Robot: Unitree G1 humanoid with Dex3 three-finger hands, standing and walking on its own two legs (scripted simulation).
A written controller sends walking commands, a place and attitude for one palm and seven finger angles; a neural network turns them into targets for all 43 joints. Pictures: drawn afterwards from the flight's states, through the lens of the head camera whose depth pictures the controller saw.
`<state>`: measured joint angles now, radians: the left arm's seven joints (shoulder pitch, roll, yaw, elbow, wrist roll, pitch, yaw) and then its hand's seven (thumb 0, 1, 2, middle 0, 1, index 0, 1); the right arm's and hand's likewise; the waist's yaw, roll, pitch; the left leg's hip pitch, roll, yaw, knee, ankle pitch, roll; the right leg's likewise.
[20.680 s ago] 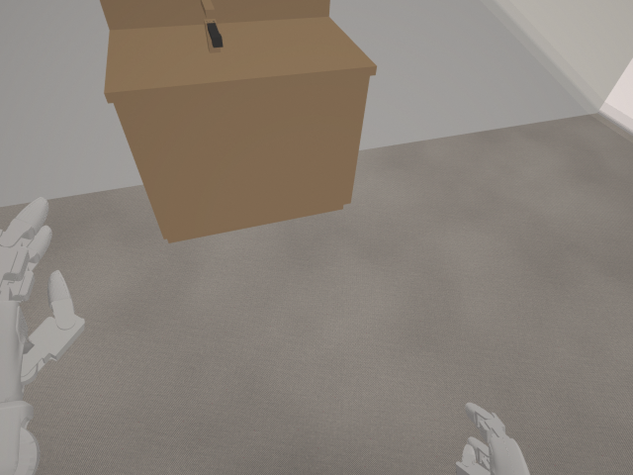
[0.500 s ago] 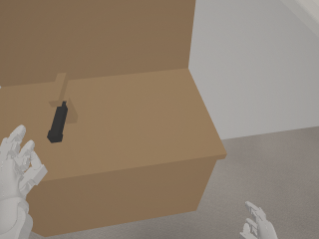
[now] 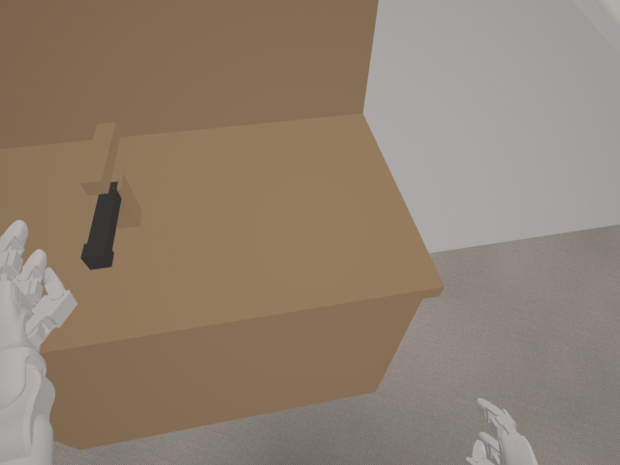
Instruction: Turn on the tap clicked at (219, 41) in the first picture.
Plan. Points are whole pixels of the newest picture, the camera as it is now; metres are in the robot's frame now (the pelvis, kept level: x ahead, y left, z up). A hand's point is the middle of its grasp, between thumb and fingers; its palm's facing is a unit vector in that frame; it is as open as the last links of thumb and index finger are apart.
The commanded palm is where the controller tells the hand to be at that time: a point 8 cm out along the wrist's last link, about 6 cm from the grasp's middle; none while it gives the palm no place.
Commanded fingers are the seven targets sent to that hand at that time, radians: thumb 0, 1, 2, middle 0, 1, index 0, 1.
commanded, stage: reach beside the lever's end, fingers flat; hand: left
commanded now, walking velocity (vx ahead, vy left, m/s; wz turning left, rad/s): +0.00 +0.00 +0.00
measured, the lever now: (98, 255) +0.35 +0.33 +0.05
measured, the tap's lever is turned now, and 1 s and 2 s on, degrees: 0 0 6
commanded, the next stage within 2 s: push the lever round in 0.92 s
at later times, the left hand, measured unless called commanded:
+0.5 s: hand (71, 273) +0.32 +0.35 +0.05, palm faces +0.48 -0.87 -0.11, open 7.8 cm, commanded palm +0.28 +0.39 +0.05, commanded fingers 0.00 0.90 0.90 -0.15 -0.15 -0.15 -0.15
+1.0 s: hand (68, 283) +0.31 +0.35 +0.04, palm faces +0.50 -0.86 -0.11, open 7.8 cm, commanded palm +0.27 +0.38 +0.05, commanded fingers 0.00 0.90 0.90 -0.15 -0.15 -0.15 -0.15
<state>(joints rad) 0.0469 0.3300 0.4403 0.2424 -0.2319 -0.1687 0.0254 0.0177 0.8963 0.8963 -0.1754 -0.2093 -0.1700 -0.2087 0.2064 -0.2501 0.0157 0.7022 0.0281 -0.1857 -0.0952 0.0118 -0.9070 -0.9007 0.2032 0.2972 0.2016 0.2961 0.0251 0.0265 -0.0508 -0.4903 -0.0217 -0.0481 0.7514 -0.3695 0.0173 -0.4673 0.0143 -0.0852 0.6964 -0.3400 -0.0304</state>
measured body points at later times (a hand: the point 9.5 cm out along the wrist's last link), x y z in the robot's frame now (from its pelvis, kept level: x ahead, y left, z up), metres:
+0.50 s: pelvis +0.00 +0.00 -0.01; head +0.06 +0.02 +0.43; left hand +0.29 +0.39 +0.06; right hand +0.12 -0.26 -0.12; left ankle +0.01 +0.11 -0.71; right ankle +0.01 -0.10 -0.71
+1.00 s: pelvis +0.00 +0.01 -0.02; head +0.06 +0.03 +0.43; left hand +0.28 +0.39 +0.05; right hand +0.12 -0.25 -0.12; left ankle +0.01 +0.11 -0.71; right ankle +0.01 -0.10 -0.71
